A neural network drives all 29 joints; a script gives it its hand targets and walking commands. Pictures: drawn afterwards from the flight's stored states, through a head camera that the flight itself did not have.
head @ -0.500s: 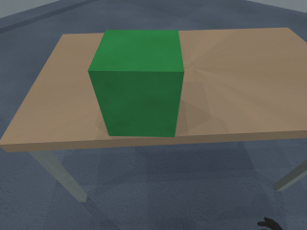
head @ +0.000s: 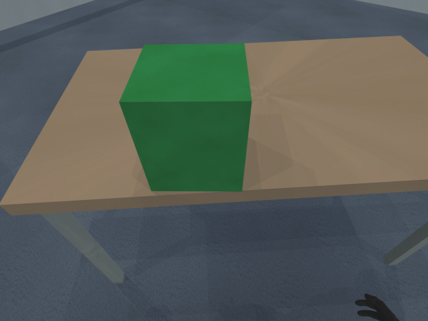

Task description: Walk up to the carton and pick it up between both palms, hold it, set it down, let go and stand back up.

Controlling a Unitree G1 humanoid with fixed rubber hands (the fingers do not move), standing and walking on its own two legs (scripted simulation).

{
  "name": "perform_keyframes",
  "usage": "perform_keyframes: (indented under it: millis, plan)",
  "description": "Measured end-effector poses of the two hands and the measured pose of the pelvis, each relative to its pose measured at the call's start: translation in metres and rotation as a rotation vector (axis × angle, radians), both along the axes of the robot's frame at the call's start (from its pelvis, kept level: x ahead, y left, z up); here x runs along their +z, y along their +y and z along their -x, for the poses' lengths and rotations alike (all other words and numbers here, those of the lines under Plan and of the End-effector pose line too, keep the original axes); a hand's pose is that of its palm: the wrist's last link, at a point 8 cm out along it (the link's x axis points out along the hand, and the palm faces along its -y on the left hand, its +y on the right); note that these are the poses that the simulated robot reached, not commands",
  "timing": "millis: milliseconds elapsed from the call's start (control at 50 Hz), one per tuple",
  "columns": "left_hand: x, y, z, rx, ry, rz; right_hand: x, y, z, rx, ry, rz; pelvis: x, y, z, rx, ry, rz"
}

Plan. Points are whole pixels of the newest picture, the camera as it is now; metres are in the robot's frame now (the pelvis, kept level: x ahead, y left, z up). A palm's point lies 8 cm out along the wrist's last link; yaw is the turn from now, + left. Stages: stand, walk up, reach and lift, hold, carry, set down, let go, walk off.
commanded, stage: walk up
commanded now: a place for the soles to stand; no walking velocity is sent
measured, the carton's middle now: (195, 121) +0.50 +0.05 +0.11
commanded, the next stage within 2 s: reach and lift in 1.92 s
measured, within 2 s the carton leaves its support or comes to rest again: neither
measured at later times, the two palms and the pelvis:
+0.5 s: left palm out of the picture +0.08 +0.32 -0.05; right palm out of the picture +0.13 -0.30 -0.08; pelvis +0.01 +0.00 +0.02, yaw -1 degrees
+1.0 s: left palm out of the picture +0.13 +0.33 -0.08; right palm out of the picture +0.15 -0.29 -0.06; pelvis +0.04 +0.02 +0.01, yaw -1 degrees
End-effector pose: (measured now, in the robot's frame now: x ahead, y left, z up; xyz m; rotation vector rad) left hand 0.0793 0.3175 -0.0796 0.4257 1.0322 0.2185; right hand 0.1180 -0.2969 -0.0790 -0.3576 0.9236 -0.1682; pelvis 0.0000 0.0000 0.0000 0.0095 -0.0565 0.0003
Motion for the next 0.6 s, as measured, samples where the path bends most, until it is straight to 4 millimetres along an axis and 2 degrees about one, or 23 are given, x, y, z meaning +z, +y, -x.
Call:
perform_keyframes:
  millis: [200,320,380,500,600]
  plan:
    - [0.004,0.000,0.005,-0.013,-0.014,0.005,0.001,0.000,0.011,-0.016,-0.017,-0.006,0.001,0.002,0.009,-0.005,-0.018,0.002]
    - [0.011,-0.012,-0.001,-0.012,-0.049,-0.014,-0.001,-0.025,0.016,-0.050,-0.023,-0.008,-0.001,-0.018,0.007,-0.016,-0.036,-0.002]
    - [0.021,-0.018,0.002,-0.001,-0.049,-0.008,0.002,-0.029,0.008,-0.072,-0.030,-0.017,0.007,-0.017,0.003,-0.017,-0.025,0.001]
    - [0.034,0.000,0.002,0.019,-0.019,-0.027,0.001,-0.007,-0.008,-0.055,-0.007,-0.040,0.016,-0.001,-0.007,-0.023,0.003,0.024]
    - [0.023,0.027,-0.009,0.010,-0.006,-0.025,-0.001,0.019,-0.022,-0.026,-0.008,-0.026,0.009,0.022,-0.019,-0.026,0.005,0.050]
